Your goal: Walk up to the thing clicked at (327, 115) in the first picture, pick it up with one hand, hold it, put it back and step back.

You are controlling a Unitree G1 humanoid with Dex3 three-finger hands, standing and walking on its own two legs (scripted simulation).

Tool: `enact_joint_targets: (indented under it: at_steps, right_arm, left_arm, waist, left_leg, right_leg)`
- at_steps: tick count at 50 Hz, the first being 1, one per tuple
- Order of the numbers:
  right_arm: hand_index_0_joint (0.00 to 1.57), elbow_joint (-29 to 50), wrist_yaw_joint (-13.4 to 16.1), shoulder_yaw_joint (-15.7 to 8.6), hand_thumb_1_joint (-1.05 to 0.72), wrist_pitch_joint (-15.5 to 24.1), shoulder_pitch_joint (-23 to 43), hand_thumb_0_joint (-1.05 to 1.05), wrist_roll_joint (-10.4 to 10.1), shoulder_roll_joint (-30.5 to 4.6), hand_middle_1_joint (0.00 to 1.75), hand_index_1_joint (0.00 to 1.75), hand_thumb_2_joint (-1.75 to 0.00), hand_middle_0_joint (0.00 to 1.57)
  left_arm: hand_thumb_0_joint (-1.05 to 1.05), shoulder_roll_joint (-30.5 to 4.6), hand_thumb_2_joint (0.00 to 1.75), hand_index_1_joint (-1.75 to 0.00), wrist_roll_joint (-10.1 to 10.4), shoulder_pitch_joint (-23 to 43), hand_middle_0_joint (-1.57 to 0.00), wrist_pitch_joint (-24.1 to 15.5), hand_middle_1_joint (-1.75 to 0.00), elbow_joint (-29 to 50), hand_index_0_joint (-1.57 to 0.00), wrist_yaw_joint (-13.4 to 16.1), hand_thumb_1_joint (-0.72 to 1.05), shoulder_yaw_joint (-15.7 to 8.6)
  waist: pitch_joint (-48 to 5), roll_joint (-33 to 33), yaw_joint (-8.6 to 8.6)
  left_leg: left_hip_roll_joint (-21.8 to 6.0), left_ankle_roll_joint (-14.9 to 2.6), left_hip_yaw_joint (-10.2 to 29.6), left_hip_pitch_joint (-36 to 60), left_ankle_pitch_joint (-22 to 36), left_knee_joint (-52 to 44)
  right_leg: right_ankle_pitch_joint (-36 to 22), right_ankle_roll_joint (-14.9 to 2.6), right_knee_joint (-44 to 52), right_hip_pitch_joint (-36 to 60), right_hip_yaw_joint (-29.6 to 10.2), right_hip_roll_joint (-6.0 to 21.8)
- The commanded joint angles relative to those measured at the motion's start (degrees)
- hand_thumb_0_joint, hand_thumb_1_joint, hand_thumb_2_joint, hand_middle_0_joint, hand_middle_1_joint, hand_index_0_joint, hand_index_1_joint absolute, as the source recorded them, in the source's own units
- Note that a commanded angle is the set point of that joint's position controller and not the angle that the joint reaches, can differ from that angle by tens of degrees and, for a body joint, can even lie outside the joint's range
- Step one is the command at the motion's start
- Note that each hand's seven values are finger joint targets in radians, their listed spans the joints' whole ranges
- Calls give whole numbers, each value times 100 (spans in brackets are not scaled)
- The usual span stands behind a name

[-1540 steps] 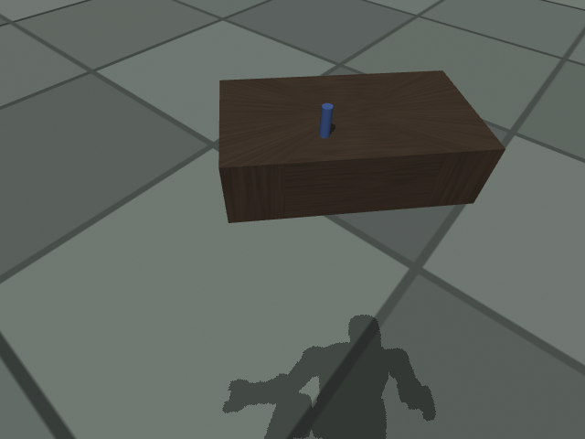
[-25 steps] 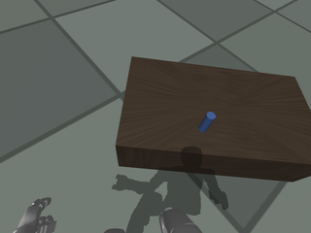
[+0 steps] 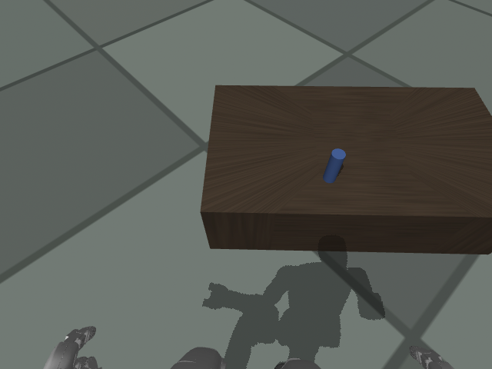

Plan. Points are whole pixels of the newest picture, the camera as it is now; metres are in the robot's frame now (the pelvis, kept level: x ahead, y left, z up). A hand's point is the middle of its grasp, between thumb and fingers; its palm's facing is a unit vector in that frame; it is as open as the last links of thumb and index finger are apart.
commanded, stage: step back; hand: right
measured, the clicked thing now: (333, 166) +0.75 -0.26 -0.37
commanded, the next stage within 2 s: none
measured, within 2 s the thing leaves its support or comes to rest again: neither
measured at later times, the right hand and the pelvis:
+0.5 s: hand out of the picture -0.03 -0.29 -0.13, palm faces +0.00 +0.89 -0.46, open 7.4 cm; pelvis -0.15 -0.01 -0.02, yaw -4 degrees
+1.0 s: hand out of the picture -0.23 -0.30 -0.15, palm faces -0.11 +0.90 -0.42, open 7.4 cm; pelvis -0.31 -0.04 -0.01, yaw +3 degrees
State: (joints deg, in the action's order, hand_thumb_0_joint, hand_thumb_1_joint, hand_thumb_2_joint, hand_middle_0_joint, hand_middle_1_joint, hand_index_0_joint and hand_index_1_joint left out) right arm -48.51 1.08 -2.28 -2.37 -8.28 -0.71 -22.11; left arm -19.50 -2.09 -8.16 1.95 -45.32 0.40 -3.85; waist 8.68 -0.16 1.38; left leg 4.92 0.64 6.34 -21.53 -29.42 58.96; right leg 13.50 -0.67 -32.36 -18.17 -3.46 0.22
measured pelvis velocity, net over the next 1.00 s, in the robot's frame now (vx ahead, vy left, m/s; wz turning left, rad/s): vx -0.31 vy -0.04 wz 0.06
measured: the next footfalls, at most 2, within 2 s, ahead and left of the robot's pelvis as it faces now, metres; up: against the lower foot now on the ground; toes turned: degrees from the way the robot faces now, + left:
left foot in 0.10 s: -0.01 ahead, +0.13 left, +0.00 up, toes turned +0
right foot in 0.52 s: -0.17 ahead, -0.16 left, +0.00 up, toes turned +0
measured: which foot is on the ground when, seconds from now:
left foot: up 0.00-0.08, down 0.10-0.56, up 0.58-0.84, down 0.86-1.00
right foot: down 0.00-0.12, up 0.14-0.50, down 0.52-0.88, up 0.90-1.00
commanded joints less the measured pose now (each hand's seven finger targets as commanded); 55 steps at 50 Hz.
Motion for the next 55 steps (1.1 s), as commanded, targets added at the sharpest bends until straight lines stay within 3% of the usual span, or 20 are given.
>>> enact_joint_targets:
  at_steps: [1, 4, 5, 6, 8, 12, 20, 25, 26, 27, 28, 29, 33, 39, 42, 43, 45, 46, 49, 55]
  right_arm:
    - [20, 394, 120, -255, -90, 215, -267, 0, 89, -884, 30, 30, -90, 20]
    - [20, 220, 113, -371, -90, 296, -731, 0, 216, -861, 30, 30, -90, 20]
    - [20, 240, 111, -477, -90, 309, -660, 0, 311, -1169, 30, 30, -90, 20]
    - [20, 342, 91, -600, -90, 303, -429, 0, 373, -1755, 30, 30, -90, 20]
    - [20, 453, 71, -659, -90, 304, -106, 0, 319, -2096, 30, 30, -90, 20]
    - [20, 549, 117, -456, -90, 363, 328, 0, 290, -1320, 30, 30, -90, 20]
    - [20, 646, 153, -534, -90, 303, -237, 0, 255, -1475, 30, 30, -90, 20]
    - [20, 764, 88, -527, -90, 116, 232, 0, 225, -1677, 30, 30, -90, 20]
    - [20, 766, 75, -465, -90, 87, 198, 0, 174, -1516, 30, 30, -90, 20]
    - [20, 858, 77, -393, -90, 77, 246, 0, 124, -1235, 30, 30, -90, 20]
    - [20, 987, 160, -366, -90, 94, 412, 0, 81, -981, 30, 30, -90, 20]
    - [20, 855, 228, -517, -90, 76, 329, 0, 133, -1341, 30, 30, -90, 20]
    - [20, 415, 160, -335, -90, 146, -360, 0, 68, -1072, 30, 30, -90, 20]
    - [20, 479, 154, -261, -90, 285, -391, 0, 191, -950, 30, 30, -90, 20]
    - [20, 250, 141, -338, -90, 362, -947, 0, 240, -953, 30, 30, -90, 20]
    - [20, 246, 150, -423, -90, 369, -890, 0, 303, -1169, 30, 30, -90, 20]
    - [20, 490, 113, -575, -90, 327, -566, 0, 306, -2169, 30, 30, -90, 20]
    - [20, 517, 166, -615, -90, 347, -376, 0, 296, -2277, 30, 30, -90, 20]
    - [20, 555, 225, -424, -90, 363, 77, 0, 335, -1544, 30, 30, -90, 20]
    - [20, 554, 152, -422, -90, 231, -315, 0, 298, -1409, 30, 30, -90, 20]
  left_arm:
    - [0, -1349, 90, -30, -24, -186, -20, -37, -30, 565, -20, 136, 90, -409]
    - [0, -1404, 90, -30, 96, 67, -20, 106, -30, 711, -20, 67, 90, -369]
    - [0, -1210, 90, -30, 113, 4, -20, 148, -30, 748, -20, 49, 90, -309]
    - [0, -976, 90, -30, 128, -54, -20, 147, -30, 797, -20, 50, 90, -280]
    - [0, -1362, 90, -30, 8, 401, -20, 155, -30, 731, -20, 165, 90, -422]
    - [0, -1327, 90, -30, 104, -389, -20, 154, -30, 391, -20, 29, 90, -497]
    - [0, -1238, 90, -30, 44, -283, -20, 71, -30, 474, -20, -18, 90, -403]
    - [0, -1210, 90, -30, 48, -1233, -20, 32, -30, -123, -20, -84, 90, -425]
    - [0, -1348, 90, -30, -8, -1295, -20, 18, -30, -178, -20, -82, 90, -476]
    - [0, -1742, 90, -30, -88, -1329, -20, 4, -30, -118, -20, -93, 90, -587]
    - [0, -2345, 90, -30, -68, -759, -20, 35, -30, 161, -20, -111, 90, -695]
    - [0, -2593, 90, -30, -95, -120, -20, 27, -30, 392, -20, -38, 90, -713]
    - [0, -1549, 90, -30, -72, 564, -20, -41, -30, 523, -20, 25, 90, -480]
    - [0, -1484, 90, -30, -92, -128, -20, 33, -30, 572, -20, 130, 90, -461]
    - [0, -1440, 90, -30, 61, 60, -20, 162, -30, 700, -20, 99, 90, -384]
    - [0, -1215, 90, -30, 62, -33, -20, 208, -30, 731, -20, 73, 90, -313]
    - [0, -1224, 90, -30, 94, 56, -20, 237, -30, 791, -20, 115, 90, -340]
    - [0, -1425, 90, -30, 62, 273, -20, 240, -30, 747, -20, 143, 90, -377]
    - [0, -1365, 90, -30, 125, -10, -20, 257, -30, 519, -20, 45, 90, -428]
    - [0, -1223, 90, -30, 47, -112, -20, 68, -30, 428, -20, -15, 90, -339]
  waist:
    - [-1326, 1145, 95]
    - [-1430, 1018, -194]
    - [-1381, 457, -124]
    - [-1249, -976, -94]
    - [-731, -1046, -394]
    - [-719, -583, 164]
    - [-1362, -1014, -319]
    - [-1636, -1156, 79]
    - [-1550, -916, 121]
    - [-1226, 211, 190]
    - [-787, 1570, 225]
    - [-376, 1800, 196]
    - [-428, 1096, -336]
    - [-1016, 1294, 97]
    - [-1425, 887, -126]
    - [-1454, 399, -19]
    - [-1302, -956, -128]
    - [-1087, -1147, -251]
    - [-1030, -438, 95]
    - [-1220, -943, -253]
  left_leg:
    - [-353, 19, -392, -387, 117, -1924]
    - [-330, -81, -709, 836, 2161, -3843]
    - [-910, -274, 236, 1368, 2621, -3707]
    - [-2201, -819, 1905, 1742, 3436, -3988]
    - [-3116, -1903, 2694, -118, 2877, -4294]
    - [-1805, -1148, 626, 774, 3669, -3620]
    - [-2093, -1567, 623, 1981, 3979, -3099]
    - [-1672, -1072, 206, 763, 2891, -2685]
    - [-1426, -772, 153, 215, 2272, -2493]
    - [-754, -437, 18, -771, 1151, -1662]
    - [110, -100, -334, -1132, -370, -450]
    - [-212, -26, 111, -674, -585, 705]
    - [183, -72, 84, -686, 303, 1054]
    - [-344, -14, -464, -617, 42, -1521]
    - [-305, -143, -726, 509, 2026, -3830]
    - [-790, -297, 88, 1136, 2802, -3721]
    - [-2805, -1670, 2272, 944, 4415, -3594]
    - [-3186, -2015, 2839, 157, 3897, -3865]
    - [-2017, -1416, 858, 621, 4514, -3296]
    - [-1804, -1526, 530, 1624, 3697, -3038]
  right_leg:
    - [-3127, -1059, 55, 1977, -877, 1038]
    - [-2299, -670, -693, 1180, -626, 756]
    - [-1106, -387, -966, 180, -584, 410]
    - [1200, -135, -1989, -1103, -196, -520]
    - [2377, -20, -3647, -637, -886, -551]
    - [1306, 10, -4270, -1190, -963, -741]
    - [1645, 347, -2049, -815, -449, -182]
    - [299, -3, 701, 1002, 394, -130]
    - [159, -126, 793, 1269, 254, -77]
    - [680, -404, 996, 1162, -1223, 689]
    - [956, -1123, 1551, 4, -2443, 1775]
    - [1185, -1699, 2011, -1207, -3277, 2471]
    - [-1182, -971, 847, -390, -664, 1059]
    - [-2303, -1030, 105, 1456, -754, 1257]
    - [-2137, -686, -951, 1317, -423, 975]
    - [-1142, -453, -1312, 414, -357, 714]
    - [2407, -25, -3047, -932, -273, -318]
    - [2455, -11, -3754, -666, -617, -160]
    - [1684, -46, -4299, -988, -983, -497]
    - [1735, 285, -2346, -937, -207, -283]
